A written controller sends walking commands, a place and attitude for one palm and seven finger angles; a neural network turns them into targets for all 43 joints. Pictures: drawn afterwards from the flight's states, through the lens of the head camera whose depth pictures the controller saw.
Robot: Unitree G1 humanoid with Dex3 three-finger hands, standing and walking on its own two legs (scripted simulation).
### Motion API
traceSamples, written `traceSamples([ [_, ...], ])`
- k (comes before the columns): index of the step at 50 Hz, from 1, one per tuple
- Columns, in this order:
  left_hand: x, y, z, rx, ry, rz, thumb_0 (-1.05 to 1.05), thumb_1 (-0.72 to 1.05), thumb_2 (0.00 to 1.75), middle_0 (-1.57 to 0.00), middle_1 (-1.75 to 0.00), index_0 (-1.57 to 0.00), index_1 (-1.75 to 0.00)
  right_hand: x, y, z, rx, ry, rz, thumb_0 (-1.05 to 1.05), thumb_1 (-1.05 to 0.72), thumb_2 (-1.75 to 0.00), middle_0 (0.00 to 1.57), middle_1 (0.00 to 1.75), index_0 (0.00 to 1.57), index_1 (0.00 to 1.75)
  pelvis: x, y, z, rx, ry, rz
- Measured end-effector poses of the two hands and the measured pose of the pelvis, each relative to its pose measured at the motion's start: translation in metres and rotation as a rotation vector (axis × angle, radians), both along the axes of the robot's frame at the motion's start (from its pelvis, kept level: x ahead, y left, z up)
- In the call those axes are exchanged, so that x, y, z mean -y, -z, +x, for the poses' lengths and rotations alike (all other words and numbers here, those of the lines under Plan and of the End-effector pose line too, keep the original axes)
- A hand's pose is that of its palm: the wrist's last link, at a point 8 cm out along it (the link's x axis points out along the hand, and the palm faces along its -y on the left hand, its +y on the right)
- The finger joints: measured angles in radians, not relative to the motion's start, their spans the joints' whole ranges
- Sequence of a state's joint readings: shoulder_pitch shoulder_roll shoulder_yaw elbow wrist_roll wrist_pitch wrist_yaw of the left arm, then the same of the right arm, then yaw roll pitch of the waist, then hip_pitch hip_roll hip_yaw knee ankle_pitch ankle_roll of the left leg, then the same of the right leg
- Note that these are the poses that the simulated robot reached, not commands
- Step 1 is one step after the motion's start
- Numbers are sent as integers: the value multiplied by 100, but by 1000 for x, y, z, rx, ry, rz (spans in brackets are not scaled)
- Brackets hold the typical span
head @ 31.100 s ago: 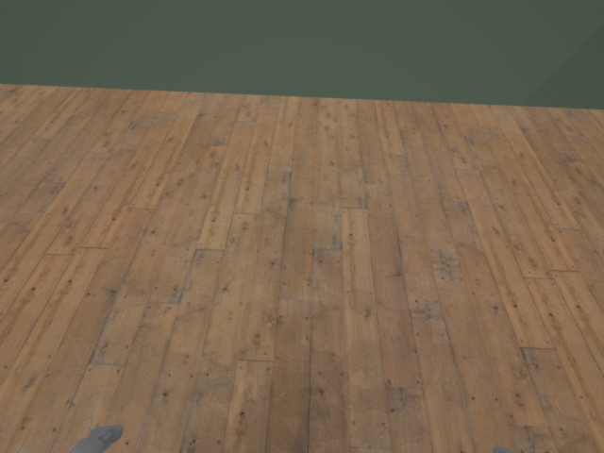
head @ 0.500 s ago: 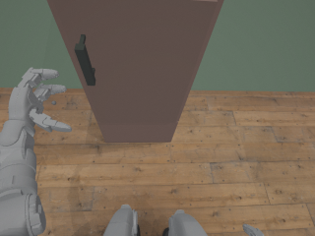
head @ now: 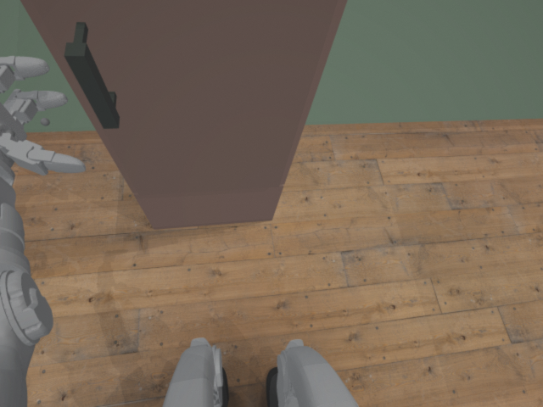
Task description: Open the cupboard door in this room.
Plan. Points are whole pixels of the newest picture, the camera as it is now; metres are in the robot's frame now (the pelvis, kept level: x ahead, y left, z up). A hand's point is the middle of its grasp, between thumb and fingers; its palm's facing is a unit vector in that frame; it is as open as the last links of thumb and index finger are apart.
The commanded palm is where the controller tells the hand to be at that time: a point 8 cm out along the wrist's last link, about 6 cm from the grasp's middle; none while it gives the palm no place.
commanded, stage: move the hooked fingers beside the handle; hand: left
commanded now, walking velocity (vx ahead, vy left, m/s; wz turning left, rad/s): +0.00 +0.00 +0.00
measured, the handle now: (97, 79) +0.56 +0.22 +0.06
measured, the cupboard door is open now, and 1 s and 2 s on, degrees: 0 0 0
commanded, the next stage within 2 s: slide the fingers in behind the handle in 0.94 s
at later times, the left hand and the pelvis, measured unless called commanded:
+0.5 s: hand (36, 114) +0.50 +0.29 +0.06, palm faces +0.08 -1.00 -0.02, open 14.0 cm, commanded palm +0.48 +0.31 +0.06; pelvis +0.01 +0.01 +0.00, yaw -1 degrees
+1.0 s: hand (47, 114) +0.50 +0.28 +0.06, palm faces +0.08 -1.00 -0.02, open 14.0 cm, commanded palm +0.48 +0.30 +0.05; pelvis +0.00 +0.01 +0.00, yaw +0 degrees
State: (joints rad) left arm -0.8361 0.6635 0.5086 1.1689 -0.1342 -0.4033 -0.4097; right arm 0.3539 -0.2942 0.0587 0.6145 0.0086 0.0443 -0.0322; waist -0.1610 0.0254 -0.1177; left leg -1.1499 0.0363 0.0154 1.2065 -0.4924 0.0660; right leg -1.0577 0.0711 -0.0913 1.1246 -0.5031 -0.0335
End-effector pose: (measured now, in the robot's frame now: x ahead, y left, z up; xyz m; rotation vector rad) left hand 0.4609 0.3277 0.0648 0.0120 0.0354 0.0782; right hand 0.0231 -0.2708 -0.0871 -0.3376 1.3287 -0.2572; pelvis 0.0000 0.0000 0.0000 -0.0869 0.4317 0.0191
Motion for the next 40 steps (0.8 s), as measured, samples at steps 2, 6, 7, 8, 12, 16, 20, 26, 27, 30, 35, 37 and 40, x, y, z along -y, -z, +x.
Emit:
traceSamples([
  [2, -1, -1, 6, 11, -2, 6, -1, -50, 30, -30, -120, -30, -120, 0, 0, -4, -16, 4, -3, 1, -91, -90, 20, 30, 20, 30, 0, 1, 0, -6, -1, -3],
  [6, 2, -2, 18, 7, 15, 6, -1, -50, 30, -30, -120, -30, -120, -1, 2, -11, -50, 11, -6, 1, -91, -90, 20, 30, 20, 30, -2, 3, 0, -20, -4, -8],
  [7, 3, 0, 21, 1, 19, -1, -1, -50, 30, -30, -120, -30, -120, -1, 2, -12, -57, 13, -7, 1, -91, -90, 20, 30, 20, 30, -2, 4, 0, -24, -4, -10],
  [8, 3, 1, 24, -6, 21, -7, -1, -50, 30, -30, -120, -30, -120, -2, 2, -13, -63, 16, -8, 1, -91, -90, 20, 30, 20, 30, -2, 4, 0, -28, -3, -11],
  [12, 3, 6, 33, -20, 18, -13, -1, -50, 30, -30, -120, -30, -120, -4, 0, -18, -72, 31, -13, 1, -91, -90, 21, 30, 20, 30, -4, 5, 1, -43, 4, -13],
  [16, -2, 7, 32, -9, 6, 5, -1, -50, 30, -30, -120, -30, -120, -8, -1, -20, -80, 43, -3, 1, -91, -90, 20, 30, 20, 30, -6, 4, 4, -45, 14, -14],
  [20, -10, 7, 25, -13, -6, 5, -1, -50, 30, -30, -120, -30, -120, -13, -3, -20, -89, 47, 12, 1, -91, -90, 20, 30, 20, 30, -8, 1, 6, -39, 14, -15],
  [26, -15, 3, 14, -5, 5, 1, -1, -50, 30, -30, -120, -30, -120, -18, -5, -10, -88, 30, 19, 1, -91, -90, 21, 30, 20, 30, -11, -3, 9, -25, 2, -20],
  [27, -14, 2, 13, -1, 10, 0, -1, -50, 30, -30, -120, -30, -120, -18, -6, -8, -84, 25, 19, 1, -91, -90, 21, 30, 20, 30, -12, -4, 9, -23, -1, -21],
  [30, -10, 0, 10, 8, 25, -3, -1, -50, 30, -30, -120, -30, -120, -18, -7, 0, -69, 14, 16, 1, -91, -90, 21, 30, 20, 30, -13, -6, 10, -15, -8, -23],
  [35, -1, 3, 8, -9, 31, -23, -1, -50, 30, -30, -120, -30, -120, -18, -8, 11, -31, -3, 10, 1, -91, -90, 21, 30, 20, 30, -14, -7, 8, -4, -13, -21],
  [37, 1, 6, 8, -15, 22, -24, -1, -50, 30, -30, -120, -30, -120, -17, -8, 14, -14, -9, 7, 1, -91, -90, 21, 30, 20, 30, -14, -6, 7, -3, -12, -20],
  [40, 1, 6, 8, -6, 7, -9, -1, -50, 30, -30, -120, -30, -120, -17, -8, 15, 3, -11, 4, 1, -91, -90, 21, 30, 20, 30, -13, -5, 5, -1, -9, -19],
])
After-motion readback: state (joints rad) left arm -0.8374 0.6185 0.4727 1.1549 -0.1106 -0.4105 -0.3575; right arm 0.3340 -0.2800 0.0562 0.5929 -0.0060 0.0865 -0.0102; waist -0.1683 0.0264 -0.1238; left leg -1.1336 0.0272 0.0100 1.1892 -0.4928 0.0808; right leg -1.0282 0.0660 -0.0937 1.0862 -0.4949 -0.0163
